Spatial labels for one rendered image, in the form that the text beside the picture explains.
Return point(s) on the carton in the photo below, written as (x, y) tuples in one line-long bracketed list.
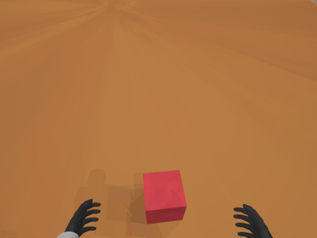
[(164, 197)]

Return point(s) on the robot left hand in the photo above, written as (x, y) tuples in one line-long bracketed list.
[(78, 220)]

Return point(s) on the robot right hand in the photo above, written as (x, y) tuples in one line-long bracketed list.
[(256, 226)]

